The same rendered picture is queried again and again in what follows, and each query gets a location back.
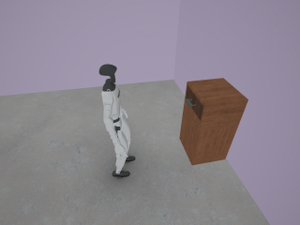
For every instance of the left robot hand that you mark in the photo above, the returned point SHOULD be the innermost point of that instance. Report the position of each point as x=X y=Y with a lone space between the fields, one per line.
x=125 y=112

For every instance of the handle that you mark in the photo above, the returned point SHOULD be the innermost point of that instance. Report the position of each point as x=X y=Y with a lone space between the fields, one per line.
x=189 y=103

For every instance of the cabinet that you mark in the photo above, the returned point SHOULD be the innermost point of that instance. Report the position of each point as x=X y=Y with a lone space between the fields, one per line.
x=210 y=139

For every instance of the robot torso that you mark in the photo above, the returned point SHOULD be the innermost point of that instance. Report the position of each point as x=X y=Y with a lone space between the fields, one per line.
x=117 y=121

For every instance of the robot right forearm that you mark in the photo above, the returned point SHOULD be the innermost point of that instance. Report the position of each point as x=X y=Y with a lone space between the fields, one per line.
x=111 y=129

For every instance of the robot right upper arm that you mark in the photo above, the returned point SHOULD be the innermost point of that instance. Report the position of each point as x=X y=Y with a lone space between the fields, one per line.
x=108 y=101

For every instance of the drawer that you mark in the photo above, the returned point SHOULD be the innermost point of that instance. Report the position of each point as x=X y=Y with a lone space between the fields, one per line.
x=198 y=109

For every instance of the right robot hand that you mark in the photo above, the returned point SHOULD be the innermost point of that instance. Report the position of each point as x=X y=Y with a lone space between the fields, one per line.
x=119 y=149

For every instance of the robot left thigh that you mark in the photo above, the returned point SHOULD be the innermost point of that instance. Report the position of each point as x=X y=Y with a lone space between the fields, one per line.
x=125 y=127

